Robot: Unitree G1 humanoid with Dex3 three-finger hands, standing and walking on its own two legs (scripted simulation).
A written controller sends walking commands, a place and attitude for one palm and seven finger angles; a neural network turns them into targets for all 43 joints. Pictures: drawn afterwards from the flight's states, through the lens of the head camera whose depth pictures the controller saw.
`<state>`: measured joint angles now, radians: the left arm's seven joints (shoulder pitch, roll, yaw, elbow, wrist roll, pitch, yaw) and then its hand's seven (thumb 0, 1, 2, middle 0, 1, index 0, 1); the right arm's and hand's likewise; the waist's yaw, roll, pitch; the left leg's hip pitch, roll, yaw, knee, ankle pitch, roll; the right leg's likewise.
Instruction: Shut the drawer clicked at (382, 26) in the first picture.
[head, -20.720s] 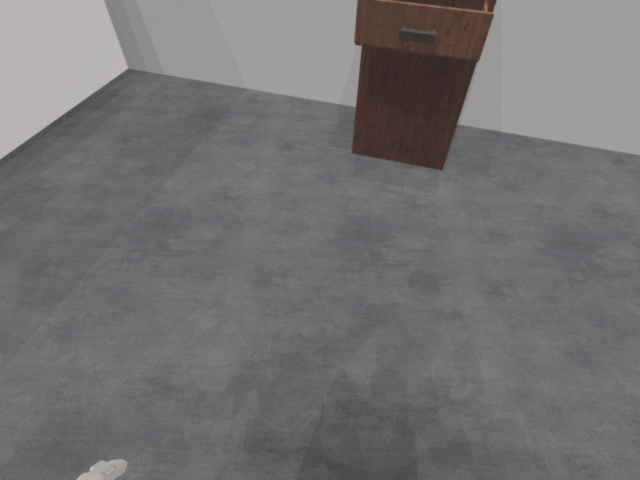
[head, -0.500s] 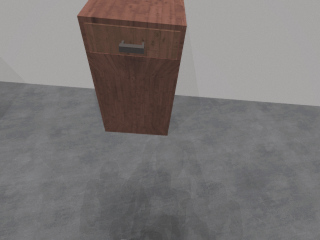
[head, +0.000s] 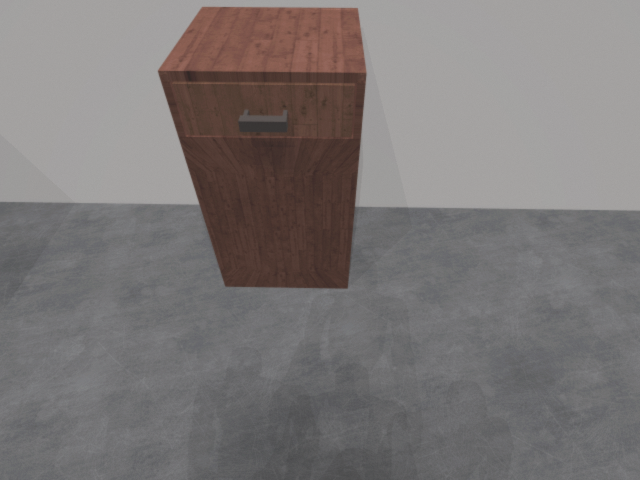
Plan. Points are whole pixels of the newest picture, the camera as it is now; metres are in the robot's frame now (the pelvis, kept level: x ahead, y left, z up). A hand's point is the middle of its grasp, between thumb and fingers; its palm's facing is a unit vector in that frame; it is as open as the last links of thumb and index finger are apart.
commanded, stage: let the arm hang, fingers relaxed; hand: left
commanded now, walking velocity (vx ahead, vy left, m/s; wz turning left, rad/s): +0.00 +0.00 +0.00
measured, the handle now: (264, 118) +0.89 +0.19 -0.02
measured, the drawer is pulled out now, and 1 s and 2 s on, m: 0.00 0.00 0.00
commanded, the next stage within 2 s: look to check the result in 0.24 s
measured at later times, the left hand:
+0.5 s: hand out of the picture -0.01 +0.16 -0.17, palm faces +0.05 -0.98 -0.20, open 7.4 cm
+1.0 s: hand out of the picture +0.04 +0.17 -0.17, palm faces +0.03 -0.97 -0.22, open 7.4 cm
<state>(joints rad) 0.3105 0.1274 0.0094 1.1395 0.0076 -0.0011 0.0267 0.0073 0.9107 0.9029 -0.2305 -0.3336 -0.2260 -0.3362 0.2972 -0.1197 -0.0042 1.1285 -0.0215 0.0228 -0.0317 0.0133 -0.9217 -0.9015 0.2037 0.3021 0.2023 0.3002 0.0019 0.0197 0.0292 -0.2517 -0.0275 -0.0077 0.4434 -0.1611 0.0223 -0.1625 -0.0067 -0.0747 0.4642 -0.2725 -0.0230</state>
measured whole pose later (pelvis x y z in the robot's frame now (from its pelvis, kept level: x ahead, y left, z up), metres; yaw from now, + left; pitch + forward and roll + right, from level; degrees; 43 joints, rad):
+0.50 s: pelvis +0.01 -0.01 +0.00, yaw +0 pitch -2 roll +0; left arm 0.30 0.14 0.02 1.15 0.00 0.00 0.03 0.01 0.91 0.90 -0.20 -0.30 -0.20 -0.30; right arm 0.29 -0.13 -0.01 1.14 -0.02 0.01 -0.04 0.00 -0.91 -0.90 0.20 0.30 0.20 0.30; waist 0.00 0.01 0.06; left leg -0.23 -0.01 -0.01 0.44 -0.18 0.01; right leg -0.12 0.01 -0.08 0.43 -0.28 -0.04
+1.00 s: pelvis +0.02 -0.02 +0.00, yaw -1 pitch -2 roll +0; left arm 0.23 0.18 0.02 1.14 0.01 -0.01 0.02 0.01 0.91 0.90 -0.20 -0.30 -0.20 -0.30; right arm 0.23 -0.18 -0.01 1.13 -0.02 0.01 -0.04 0.00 -0.91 -0.90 0.20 0.30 0.20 0.30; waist 0.00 0.02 0.06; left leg -0.19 0.00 -0.01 0.40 -0.18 0.00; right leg -0.09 0.02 -0.07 0.39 -0.27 -0.05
